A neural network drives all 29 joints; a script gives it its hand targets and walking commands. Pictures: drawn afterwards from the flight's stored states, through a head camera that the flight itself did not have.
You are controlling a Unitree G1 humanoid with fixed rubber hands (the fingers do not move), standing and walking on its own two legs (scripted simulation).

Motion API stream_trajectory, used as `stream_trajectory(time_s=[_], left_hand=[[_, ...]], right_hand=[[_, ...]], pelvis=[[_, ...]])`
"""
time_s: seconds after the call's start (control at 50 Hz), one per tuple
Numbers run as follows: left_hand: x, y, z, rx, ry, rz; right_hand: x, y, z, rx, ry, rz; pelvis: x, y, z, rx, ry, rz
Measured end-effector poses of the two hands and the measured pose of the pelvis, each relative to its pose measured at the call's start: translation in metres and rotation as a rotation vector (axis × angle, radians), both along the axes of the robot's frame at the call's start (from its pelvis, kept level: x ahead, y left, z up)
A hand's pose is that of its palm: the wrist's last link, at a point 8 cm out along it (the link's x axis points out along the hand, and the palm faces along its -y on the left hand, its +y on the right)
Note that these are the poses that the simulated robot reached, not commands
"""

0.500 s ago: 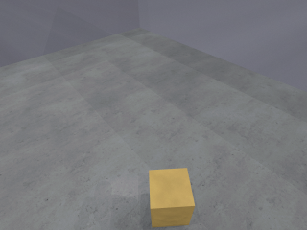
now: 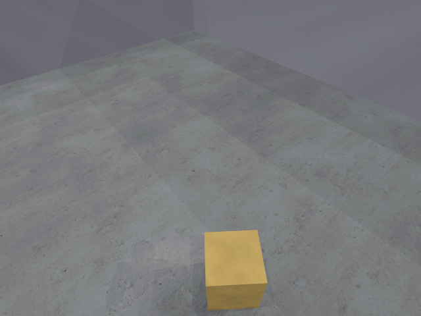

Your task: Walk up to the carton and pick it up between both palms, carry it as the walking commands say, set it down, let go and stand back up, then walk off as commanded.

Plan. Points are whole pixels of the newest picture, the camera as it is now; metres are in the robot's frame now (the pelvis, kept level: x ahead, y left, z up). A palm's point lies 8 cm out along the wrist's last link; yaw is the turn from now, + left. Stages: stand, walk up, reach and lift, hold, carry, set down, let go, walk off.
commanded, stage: walk off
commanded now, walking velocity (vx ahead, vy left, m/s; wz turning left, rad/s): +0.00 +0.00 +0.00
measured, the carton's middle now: (232, 270) +0.47 -0.03 -0.63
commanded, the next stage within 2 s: none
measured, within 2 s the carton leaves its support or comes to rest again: neither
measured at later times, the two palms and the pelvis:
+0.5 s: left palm out of the picture +0.00 +0.22 -0.15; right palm out of the picture +0.01 -0.36 -0.14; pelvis -0.05 -0.08 -0.02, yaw -1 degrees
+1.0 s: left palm out of the picture -0.16 +0.07 -0.17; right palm out of the picture -0.11 -0.45 -0.12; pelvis -0.16 -0.19 -0.01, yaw +4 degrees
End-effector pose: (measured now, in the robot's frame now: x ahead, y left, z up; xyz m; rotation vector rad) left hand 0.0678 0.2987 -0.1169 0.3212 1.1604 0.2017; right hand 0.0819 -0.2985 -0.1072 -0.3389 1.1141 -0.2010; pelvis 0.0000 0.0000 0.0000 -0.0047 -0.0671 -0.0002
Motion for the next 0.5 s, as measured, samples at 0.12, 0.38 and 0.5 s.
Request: stream_trajectory(time_s=[0.12,0.38,0.5], left_hand=[[0.001,0.000,-0.001,-0.001,0.024,0.013],[-0.049,-0.038,-0.027,-0.010,0.225,0.043],[-0.065,-0.079,-0.028,-0.013,0.194,0.050]], right_hand=[[0.002,0.001,-0.001,0.002,0.014,-0.005],[-0.047,-0.017,-0.020,0.007,0.104,-0.062],[-0.073,-0.061,-0.037,0.026,0.125,-0.079]], pelvis=[[0.004,0.000,0.001,0.001,0.004,0.001],[-0.024,-0.034,-0.011,0.011,0.032,-0.012],[-0.051,-0.075,-0.021,0.019,0.040,-0.013]])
